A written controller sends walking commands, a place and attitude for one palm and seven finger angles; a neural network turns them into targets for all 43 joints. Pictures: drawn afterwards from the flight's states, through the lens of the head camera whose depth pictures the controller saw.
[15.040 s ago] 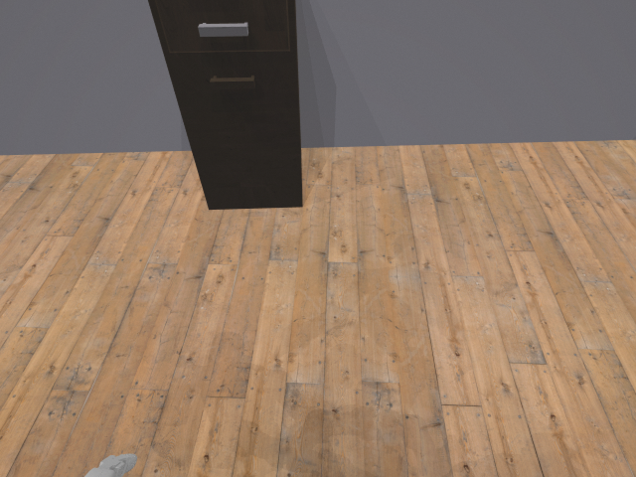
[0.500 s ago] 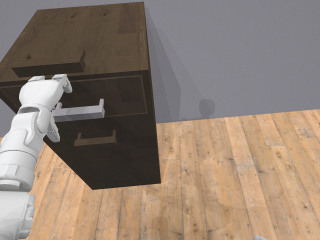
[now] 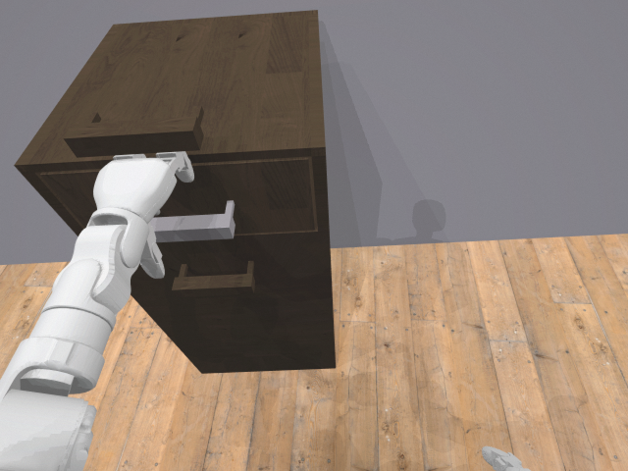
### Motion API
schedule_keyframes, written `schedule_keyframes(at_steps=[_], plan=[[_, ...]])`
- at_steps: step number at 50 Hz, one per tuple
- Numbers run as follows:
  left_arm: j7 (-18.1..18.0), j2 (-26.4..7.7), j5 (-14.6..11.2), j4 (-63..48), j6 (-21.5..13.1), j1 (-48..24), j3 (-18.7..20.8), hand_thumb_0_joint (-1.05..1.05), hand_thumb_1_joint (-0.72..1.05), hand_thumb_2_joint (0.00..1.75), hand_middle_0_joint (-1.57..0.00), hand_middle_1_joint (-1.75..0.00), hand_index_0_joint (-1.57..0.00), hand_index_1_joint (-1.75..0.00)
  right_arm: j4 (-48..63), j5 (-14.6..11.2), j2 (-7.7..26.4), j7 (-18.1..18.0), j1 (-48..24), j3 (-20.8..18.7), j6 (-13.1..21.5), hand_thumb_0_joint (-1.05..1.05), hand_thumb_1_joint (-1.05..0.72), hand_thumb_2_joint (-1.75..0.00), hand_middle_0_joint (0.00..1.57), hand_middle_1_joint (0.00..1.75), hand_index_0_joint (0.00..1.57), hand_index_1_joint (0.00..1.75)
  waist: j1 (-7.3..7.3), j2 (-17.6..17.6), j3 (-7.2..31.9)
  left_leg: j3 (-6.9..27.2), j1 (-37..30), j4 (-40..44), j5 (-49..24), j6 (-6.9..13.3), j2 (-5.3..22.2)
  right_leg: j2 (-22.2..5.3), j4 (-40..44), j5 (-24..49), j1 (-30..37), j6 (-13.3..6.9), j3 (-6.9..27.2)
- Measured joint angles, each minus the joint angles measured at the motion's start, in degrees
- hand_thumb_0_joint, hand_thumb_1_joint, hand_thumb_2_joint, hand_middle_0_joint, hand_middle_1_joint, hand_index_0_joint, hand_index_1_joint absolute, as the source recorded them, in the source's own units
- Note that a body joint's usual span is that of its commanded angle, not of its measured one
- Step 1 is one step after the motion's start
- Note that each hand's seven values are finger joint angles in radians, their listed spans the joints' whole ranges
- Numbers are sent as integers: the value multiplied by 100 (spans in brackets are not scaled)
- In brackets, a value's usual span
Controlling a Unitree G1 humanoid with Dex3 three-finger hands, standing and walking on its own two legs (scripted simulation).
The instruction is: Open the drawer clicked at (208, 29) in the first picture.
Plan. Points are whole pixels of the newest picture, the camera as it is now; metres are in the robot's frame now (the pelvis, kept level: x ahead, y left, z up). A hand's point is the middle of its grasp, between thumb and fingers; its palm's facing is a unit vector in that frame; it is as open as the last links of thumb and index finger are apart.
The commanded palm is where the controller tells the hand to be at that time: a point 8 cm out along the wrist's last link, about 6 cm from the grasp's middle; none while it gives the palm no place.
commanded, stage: move the hooked fingers above the handle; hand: left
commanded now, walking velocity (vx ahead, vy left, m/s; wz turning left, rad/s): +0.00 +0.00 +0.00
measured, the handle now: (187, 218) +0.46 +0.24 +0.04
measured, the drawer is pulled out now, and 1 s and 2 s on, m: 0.00 0.00 0.00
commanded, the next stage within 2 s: lower the fingers behind the handle in 1.42 s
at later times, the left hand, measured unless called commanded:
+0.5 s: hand (162, 214) +0.41 +0.24 +0.10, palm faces +0.01 -0.02 -1.00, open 13.8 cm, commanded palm +0.39 +0.26 +0.16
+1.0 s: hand (141, 218) +0.40 +0.27 +0.10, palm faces -0.05 +0.00 -1.00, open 13.7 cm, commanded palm +0.39 +0.27 +0.16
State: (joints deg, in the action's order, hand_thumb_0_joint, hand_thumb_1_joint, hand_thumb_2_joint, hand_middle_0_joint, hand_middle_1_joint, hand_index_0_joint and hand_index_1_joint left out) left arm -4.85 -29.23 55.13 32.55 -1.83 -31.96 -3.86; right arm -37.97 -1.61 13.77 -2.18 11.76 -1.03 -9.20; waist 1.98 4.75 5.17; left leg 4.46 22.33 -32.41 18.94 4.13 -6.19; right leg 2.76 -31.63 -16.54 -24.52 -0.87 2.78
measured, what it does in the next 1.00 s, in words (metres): stands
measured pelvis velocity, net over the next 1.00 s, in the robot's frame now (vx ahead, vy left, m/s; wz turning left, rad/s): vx -0.02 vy -0.02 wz -0.03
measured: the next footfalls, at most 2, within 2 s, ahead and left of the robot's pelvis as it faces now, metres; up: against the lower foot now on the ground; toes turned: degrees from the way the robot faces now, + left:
none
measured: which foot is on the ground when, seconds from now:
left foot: down 0.00-1.00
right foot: down 0.00-1.00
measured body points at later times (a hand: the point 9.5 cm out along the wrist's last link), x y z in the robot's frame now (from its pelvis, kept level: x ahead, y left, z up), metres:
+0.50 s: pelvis -0.01 -0.01 +0.00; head +0.04 -0.03 +0.44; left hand +0.40 +0.24 +0.15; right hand +0.09 -0.28 -0.13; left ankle -0.04 +0.07 -0.73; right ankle -0.02 -0.12 -0.73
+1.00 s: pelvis -0.02 -0.02 +0.00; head +0.03 -0.04 +0.44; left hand +0.40 +0.27 +0.15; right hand +0.06 -0.30 -0.13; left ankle -0.04 +0.07 -0.73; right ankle -0.02 -0.12 -0.73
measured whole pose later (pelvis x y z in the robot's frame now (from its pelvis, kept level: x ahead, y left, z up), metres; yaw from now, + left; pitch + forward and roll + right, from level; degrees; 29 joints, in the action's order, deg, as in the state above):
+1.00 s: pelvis -0.02 -0.02 +0.00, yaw -2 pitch +11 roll +0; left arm -4.5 -36.5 57.1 46.4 -7.6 -36.8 2.2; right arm -37.5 -2.7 16.0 -5.8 15.3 -1.6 -8.4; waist -0.8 2.8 5.1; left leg 3.3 26.2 -33.9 18.1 2.5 -4.1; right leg 4.9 -32.8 -14.4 -28.8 -2.5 3.4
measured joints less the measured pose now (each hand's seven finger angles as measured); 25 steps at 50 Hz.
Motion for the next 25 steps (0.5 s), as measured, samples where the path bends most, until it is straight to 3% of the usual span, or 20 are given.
schedule_keyframes(at_steps=[8, 14, 19, 25], plan=[[295, -147, -40, 267, 172, -152, 34, 0, -49, 30, -34, -121, -34, -121, 46, -48, 49, -59, 0, 85, -114, 1, -90, -90, 20, 30, 20, 30, -21, -63, -25, -2, -110, 77, -43, -27, 35, 30, 48, 46, 91, -41, 1], [474, -232, 7, 325, -162, -97, 51, 0, -49, 30, -33, -121, -32, -121, 133, -22, 146, -142, 100, 0, -83, 1, -90, -90, 20, 30, 20, 30, -62, -154, -85, 11, -16, -6, -35, -59, 73, 70, 8, 68, 15, -78, -24], [249, -233, 32, 285, -556, -123, 108, 0, -49, 30, -32, -121, -32, -120, 71, -10, 202, -207, 171, -98, -3, 1, -90, -90, 20, 30, 20, 30, -84, -188, -90, 14, 110, -125, 4, -79, 85, 88, -90, 43, -103, -95, -40], [-52, -294, 74, 576, -616, -297, 220, 0, -49, 30, -39, -125, -33, -121, -32, -25, 194, -230, 189, -84, 13, 1, -90, -90, 20, 30, 20, 30, -120, -159, -49, -39, 242, -155, -7, -95, 104, 109, -151, 60, -262, -106, 4]])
